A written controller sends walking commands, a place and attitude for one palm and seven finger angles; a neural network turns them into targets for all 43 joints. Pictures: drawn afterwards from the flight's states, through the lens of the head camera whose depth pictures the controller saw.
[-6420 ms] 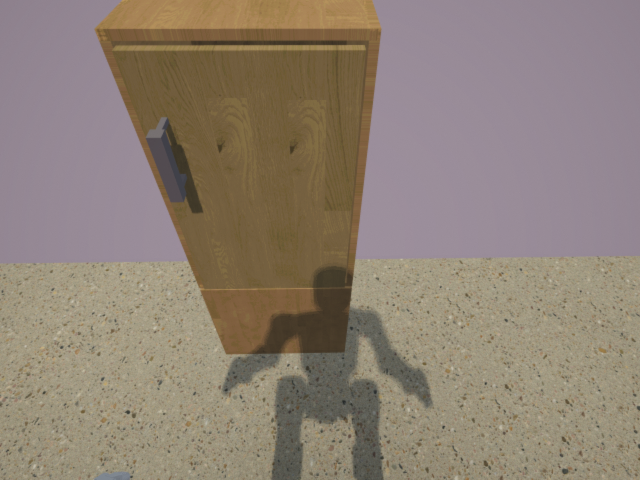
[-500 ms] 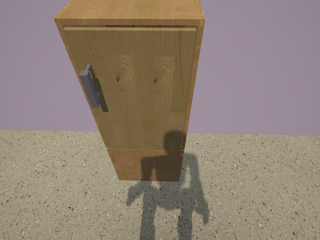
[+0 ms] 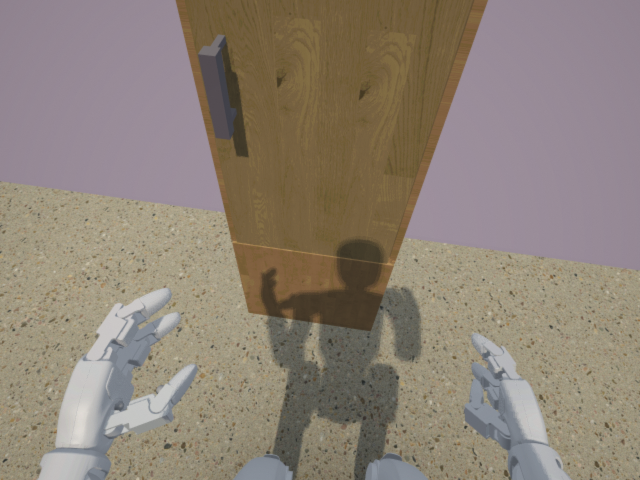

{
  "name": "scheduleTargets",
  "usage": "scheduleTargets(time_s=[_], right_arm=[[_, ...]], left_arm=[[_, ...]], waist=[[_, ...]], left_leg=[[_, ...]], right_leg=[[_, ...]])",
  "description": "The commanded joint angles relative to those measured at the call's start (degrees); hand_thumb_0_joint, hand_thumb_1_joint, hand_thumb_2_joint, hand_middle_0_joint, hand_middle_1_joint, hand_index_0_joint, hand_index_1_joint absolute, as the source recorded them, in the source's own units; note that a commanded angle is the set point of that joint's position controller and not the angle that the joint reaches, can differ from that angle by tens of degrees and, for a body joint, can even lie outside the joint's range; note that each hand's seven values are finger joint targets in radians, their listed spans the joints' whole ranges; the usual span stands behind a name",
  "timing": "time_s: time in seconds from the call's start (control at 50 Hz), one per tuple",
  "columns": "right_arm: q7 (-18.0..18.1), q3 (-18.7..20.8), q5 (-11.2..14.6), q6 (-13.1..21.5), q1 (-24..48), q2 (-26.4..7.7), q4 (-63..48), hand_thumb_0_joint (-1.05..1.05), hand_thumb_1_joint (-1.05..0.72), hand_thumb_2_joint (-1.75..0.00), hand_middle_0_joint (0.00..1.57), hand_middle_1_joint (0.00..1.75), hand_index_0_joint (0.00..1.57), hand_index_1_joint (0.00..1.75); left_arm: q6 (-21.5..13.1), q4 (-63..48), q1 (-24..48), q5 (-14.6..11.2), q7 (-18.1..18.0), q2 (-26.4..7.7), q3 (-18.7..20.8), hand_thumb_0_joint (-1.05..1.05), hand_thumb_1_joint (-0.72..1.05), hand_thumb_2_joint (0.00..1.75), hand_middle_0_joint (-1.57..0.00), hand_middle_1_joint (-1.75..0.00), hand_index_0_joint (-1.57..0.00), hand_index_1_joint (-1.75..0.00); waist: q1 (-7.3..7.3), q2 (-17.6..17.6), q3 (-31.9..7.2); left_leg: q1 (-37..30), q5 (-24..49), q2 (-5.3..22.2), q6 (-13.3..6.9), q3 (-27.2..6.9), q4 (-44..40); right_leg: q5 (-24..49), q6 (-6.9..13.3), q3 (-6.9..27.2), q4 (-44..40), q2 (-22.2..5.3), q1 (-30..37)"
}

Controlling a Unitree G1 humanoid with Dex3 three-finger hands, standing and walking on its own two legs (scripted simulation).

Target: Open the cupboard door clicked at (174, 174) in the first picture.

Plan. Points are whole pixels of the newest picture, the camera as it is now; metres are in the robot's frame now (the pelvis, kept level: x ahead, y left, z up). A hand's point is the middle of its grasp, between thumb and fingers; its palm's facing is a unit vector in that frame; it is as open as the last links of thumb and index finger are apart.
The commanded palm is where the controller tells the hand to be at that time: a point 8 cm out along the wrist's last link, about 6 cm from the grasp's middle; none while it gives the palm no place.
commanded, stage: raise the hand with hooked fingers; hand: left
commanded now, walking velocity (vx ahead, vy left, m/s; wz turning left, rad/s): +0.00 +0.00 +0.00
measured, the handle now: (222, 88) +0.59 +0.22 +0.15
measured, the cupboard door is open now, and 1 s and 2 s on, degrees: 0 0 0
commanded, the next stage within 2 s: move the hooked fingers beside the handle in 1.52 s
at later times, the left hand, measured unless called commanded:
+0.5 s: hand (127, 301) +0.27 +0.24 +0.10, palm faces +0.00 -1.00 -0.07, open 12.5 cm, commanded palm +0.24 +0.30 +0.12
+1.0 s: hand (72, 218) +0.32 +0.30 +0.16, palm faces +0.03 -1.00 -0.04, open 14.0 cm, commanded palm +0.29 +0.34 +0.17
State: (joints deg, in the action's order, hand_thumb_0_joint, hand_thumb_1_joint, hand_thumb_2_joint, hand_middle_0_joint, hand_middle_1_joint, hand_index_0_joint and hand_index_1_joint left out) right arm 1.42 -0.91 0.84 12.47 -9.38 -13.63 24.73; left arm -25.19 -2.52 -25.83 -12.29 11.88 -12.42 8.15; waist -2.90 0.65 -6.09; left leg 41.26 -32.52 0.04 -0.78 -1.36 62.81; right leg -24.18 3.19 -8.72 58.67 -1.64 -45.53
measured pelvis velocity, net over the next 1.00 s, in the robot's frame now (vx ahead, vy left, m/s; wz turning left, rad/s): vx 0.03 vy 0.03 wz -0.02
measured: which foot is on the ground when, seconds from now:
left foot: down 0.00-1.00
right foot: down 0.00-1.00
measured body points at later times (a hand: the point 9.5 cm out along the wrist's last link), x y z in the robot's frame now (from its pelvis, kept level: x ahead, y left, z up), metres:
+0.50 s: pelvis +0.01 +0.02 +0.03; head +0.05 +0.03 +0.48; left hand +0.26 +0.30 +0.11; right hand +0.16 -0.24 -0.03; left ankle -0.01 +0.11 -0.67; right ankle +0.05 -0.09 -0.67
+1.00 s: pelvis +0.03 +0.03 +0.06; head +0.05 +0.03 +0.50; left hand +0.31 +0.35 +0.17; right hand +0.19 -0.20 -0.02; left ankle -0.01 +0.11 -0.67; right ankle +0.05 -0.09 -0.67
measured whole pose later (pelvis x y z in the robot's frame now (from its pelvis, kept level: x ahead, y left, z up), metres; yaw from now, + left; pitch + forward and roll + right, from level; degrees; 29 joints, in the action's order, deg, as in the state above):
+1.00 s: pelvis +0.03 +0.03 +0.06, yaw -1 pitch +4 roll -2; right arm 5.0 -4.9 2.5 13.1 -15.0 -14.9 34.3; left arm -6.2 18.3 4.7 -18.8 26.9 -24.3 24.6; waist -1.9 -1.7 -2.3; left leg 19.7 -24.2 -1.0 -2.7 0.8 39.9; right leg -15.6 0.6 -6.3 36.0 -1.1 -24.3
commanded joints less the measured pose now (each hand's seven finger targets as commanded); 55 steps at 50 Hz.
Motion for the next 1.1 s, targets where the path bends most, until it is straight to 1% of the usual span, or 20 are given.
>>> scheduleTargets(time_s=[0.0,0.06,0.08,0.12,0.16,0.2,0.26,0.3,0.36,0.4,0.44,0.46,0.6,0.72,0.76,0.82,0.84,1.0,1.04,1.08], right_arm=[[1.7,2.2,1.2,3.3,-2.5,-8.3,-4.1,0.00,-0.90,-0.90,0.20,0.30,0.20,0.30],[2.3,1.8,1.7,3.6,-1.0,-8.2,-4.2,0.00,-0.90,-0.90,0.20,0.30,0.20,0.30],[2.2,1.6,1.7,3.7,-0.9,-7.7,-4.4,0.00,-0.90,-0.90,0.20,0.30,0.20,0.30],[2.3,1.6,1.5,3.9,-0.6,-6.9,-4.0,0.00,-0.90,-0.90,0.20,0.30,0.20,0.30],[2.2,1.4,1.1,4.4,-0.1,-6.8,-3.7,0.00,-0.90,-0.90,0.20,0.30,0.20,0.30],[1.8,1.7,0.9,4.9,-1.5,-6.9,-3.0,0.00,-0.90,-0.90,0.20,0.30,0.20,0.30],[1.7,1.8,0.9,5.6,-2.0,-8.0,-2.8,0.00,-0.90,-0.90,0.20,0.30,0.20,0.30],[1.9,2.0,1.2,6.0,-3.1,-8.5,-2.4,0.00,-0.90,-0.90,0.20,0.30,0.20,0.30],[2.3,2.0,1.3,6.4,-3.5,-9.3,-1.9,0.00,-0.90,-0.90,0.20,0.30,0.20,0.30],[2.6,2.0,1.4,6.5,-3.7,-9.5,-1.2,0.00,-0.90,-0.90,0.20,0.30,0.20,0.30],[2.8,1.9,1.5,6.6,-3.6,-9.5,-0.8,0.00,-0.90,-0.90,0.20,0.30,0.20,0.30],[2.9,1.7,1.3,6.4,-3.6,-9.9,-0.8,0.00,-0.90,-0.90,0.20,0.30,0.20,0.30],[3.6,1.2,1.7,5.9,-3.4,-9.9,0.0,0.00,-0.90,-0.90,0.20,0.30,0.20,0.30],[3.8,0.5,1.7,4.9,-3.0,-10.0,0.6,0.00,-0.90,-0.90,0.20,0.30,0.20,0.30],[3.9,0.1,1.5,4.6,-2.6,-10.0,0.5,0.00,-0.90,-0.90,0.20,0.30,0.20,0.30],[4.1,0.2,1.7,4.3,-2.8,-9.9,0.8,0.00,-0.90,-0.90,0.20,0.30,0.20,0.30],[4.1,0.1,1.6,4.2,-2.8,-10.0,1.0,0.00,-0.90,-0.90,0.20,0.30,0.20,0.30],[4.7,-0.1,1.9,3.2,-2.5,-10.4,1.4,0.00,-0.90,-0.90,0.20,0.30,0.20,0.30],[4.5,0.1,2.0,3.3,-2.7,-10.4,1.2,0.00,-0.90,-0.90,0.20,0.30,0.20,0.30],[4.1,0.1,2.0,3.1,-2.7,-10.7,0.8,0.00,-0.90,-0.90,0.20,0.30,0.20,0.30]], left_arm=[[-0.8,-10.4,14.2,-2.6,5.9,-8.3,1.7,0.00,0.20,0.60,-0.25,-0.75,-0.25,-0.75],[6.1,-6.7,10.8,-4.7,7.2,-11.4,7.1,0.00,0.13,0.57,-0.25,-0.80,-0.25,-0.80],[7.4,-8.0,10.4,-5.2,6.9,-10.8,7.7,0.00,0.11,0.56,-0.26,-0.81,-0.26,-0.81],[8.6,-8.2,9.6,-6.1,5.4,-11.1,10.1,0.00,0.06,0.54,-0.26,-0.84,-0.26,-0.84],[8.4,-8.2,10.1,-6.4,4.1,-11.3,10.8,0.00,0.01,0.52,-0.26,-0.87,-0.26,-0.87],[6.8,-9.0,10.0,-6.0,3.1,-11.4,11.5,0.00,-0.03,0.50,-0.27,-0.90,-0.27,-0.90],[5.3,-8.0,12.6,-5.9,3.4,-11.7,10.7,0.00,-0.10,0.47,-0.27,-0.94,-0.27,-0.94],[4.8,-7.0,13.4,-5.5,4.0,-12.8,11.7,0.00,-0.15,0.45,-0.27,-0.98,-0.27,-0.98],[5.0,-6.6,16.4,-6.4,5.2,-14.8,12.9,0.00,-0.22,0.42,-0.28,-1.02,-0.28,-1.02],[5.2,-6.6,18.5,-6.6,5.8,-15.2,13.1,0.00,-0.27,0.40,-0.28,-1.05,-0.28,-1.05],[5.6,-6.2,20.6,-6.6,6.0,-15.5,13.2,0.00,-0.31,0.38,-0.29,-1.08,-0.29,-1.08],[6.2,-5.4,22.3,-7.0,6.3,-16.8,14.1,0.00,-0.34,0.37,-0.29,-1.10,-0.29,-1.10],[9.9,-0.5,28.8,-7.3,9.4,-18.9,15.7,0.00,-0.50,0.30,-0.30,-1.20,-0.30,-1.20],[13.1,3.0,34.3,-7.7,11.5,-21.5,17.8,0.00,-0.50,0.30,-0.30,-1.20,-0.30,-1.20],[13.8,4.0,37.2,-7.9,12.2,-23.1,19.0,0.00,-0.50,0.30,-0.30,-1.20,-0.30,-1.20],[14.4,5.4,39.4,-8.1,13.3,-23.8,19.8,0.00,-0.50,0.30,-0.30,-1.20,-0.30,-1.20],[14.5,6.5,40.1,-8.2,13.6,-24.4,20.3,0.00,-0.50,0.30,-0.30,-1.20,-0.30,-1.20],[16.2,11.6,48.6,-8.0,16.1,-28.8,22.4,0.00,-0.50,0.30,-0.30,-1.20,-0.30,-1.20],[16.7,14.1,45.6,-8.3,16.5,-26.2,21.2,0.00,-0.50,0.30,-0.30,-1.20,-0.30,-1.20],[16.8,14.6,44.4,-8.8,17.4,-25.8,20.8,0.00,-0.50,0.30,-0.30,-1.20,-0.30,-1.20]], waist=[[6.01,-3.8,-9.8],[2.88,-2.4,-12.2],[2.31,-3.0,-13.6],[1.49,-0.6,-13.2],[1.00,-0.7,-11.0],[1.09,-1.2,-11.2],[2.12,-0.7,-7.6],[2.09,-2.8,-8.8],[2.53,-2.5,-8.4],[2.48,-4.9,-8.8],[2.57,-6.4,-8.2],[2.64,-4.6,-7.6],[2.09,-6.3,-8.2],[1.96,-5.2,-7.3],[1.66,-6.8,-6.6],[1.76,-5.8,-8.9],[1.74,-4.3,-8.9],[1.66,-6.0,-8.1],[1.42,-4.8,-7.4],[1.20,-3.6,-6.9]], left_leg=[[-0.4,12.2,-0.5,-0.7,-1.5,-11.6],[-1.3,15.2,-0.7,-0.4,-1.6,-14.6],[-2.0,16.5,-0.8,-0.4,-1.4,-15.6],[-2.3,18.9,-0.6,-0.1,-1.3,-17.0],[-3.0,21.0,-0.5,0.1,-1.6,-18.3],[-4.1,21.0,-0.4,0.3,-1.2,-19.5],[-4.2,18.8,-0.3,0.2,-1.1,-20.3],[-5.9,18.6,-0.3,0.2,-0.7,-21.1],[-7.7,19.5,-0.4,0.1,-0.8,-21.7],[-9.8,20.7,-0.3,0.3,-0.9,-22.6],[-11.6,21.9,-0.2,0.6,-1.0,-23.4],[-11.7,22.6,-0.1,0.5,-1.5,-23.6],[-17.1,28.1,0.2,1.0,-1.8,-26.2],[-19.1,30.6,0.4,1.5,-2.1,-27.9],[-19.9,31.5,0.2,1.7,-2.0,-28.2],[-21.6,33.7,0.4,1.7,-2.0,-28.8],[-21.3,33.0,0.4,1.7,-2.0,-29.0],[-22.8,31.1,0.3,1.4,-1.8,-31.2],[-22.5,31.3,0.3,1.3,-1.7,-31.4],[-21.9,31.3,0.3,1.1,-1.4,-31.3]], right_leg=[[2.9,-1.9,8.5,-11.9,1.7,12.9],[4.7,-1.7,7.9,-13.4,1.5,19.2],[6.3,-1.9,7.4,-13.7,1.2,20.4],[9.0,-2.1,7.0,-14.2,1.1,22.7],[11.2,-1.6,6.0,-13.8,1.5,22.8],[11.2,-1.8,5.7,-14.3,1.3,22.9],[8.7,-1.7,5.9,-15.6,1.4,21.5],[8.2,-1.7,6.1,-16.3,1.2,21.9],[9.6,-1.6,6.2,-17.4,1.3,23.0],[11.2,-1.6,5.9,-17.9,1.2,23.4],[12.5,-1.6,5.4,-18.3,1.3,23.6],[13.2,-1.4,5.2,-18.3,1.7,24.2],[18.5,-1.3,5.0,-20.2,1.9,27.2],[20.7,-1.3,4.7,-21.9,2.2,28.7],[21.4,-0.8,4.9,-22.2,2.4,29.4],[23.0,-1.1,4.9,-23.0,2.2,30.6],[22.8,-1.1,4.9,-23.3,2.2,30.8],[21.1,-0.8,5.4,-25.6,2.1,31.7],[21.2,-0.8,5.2,-25.7,2.0,31.5],[21.8,-0.8,5.5,-25.7,2.0,31.7]])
